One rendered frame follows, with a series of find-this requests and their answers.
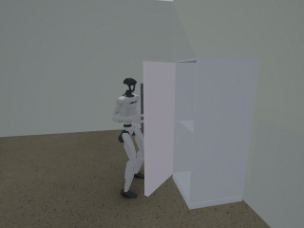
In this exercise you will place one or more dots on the right robot upper arm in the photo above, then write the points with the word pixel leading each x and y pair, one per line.
pixel 118 106

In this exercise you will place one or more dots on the robot right hand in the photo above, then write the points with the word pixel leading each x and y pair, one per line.
pixel 137 119

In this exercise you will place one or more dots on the robot left shin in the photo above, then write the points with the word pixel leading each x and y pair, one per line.
pixel 139 163

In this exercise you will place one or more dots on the robot right forearm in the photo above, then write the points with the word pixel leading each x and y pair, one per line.
pixel 122 119

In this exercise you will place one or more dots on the handle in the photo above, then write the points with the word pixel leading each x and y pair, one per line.
pixel 142 124

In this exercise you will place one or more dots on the humanoid robot head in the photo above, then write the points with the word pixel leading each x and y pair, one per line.
pixel 130 82

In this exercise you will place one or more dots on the fridge door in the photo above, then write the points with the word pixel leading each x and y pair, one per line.
pixel 159 81

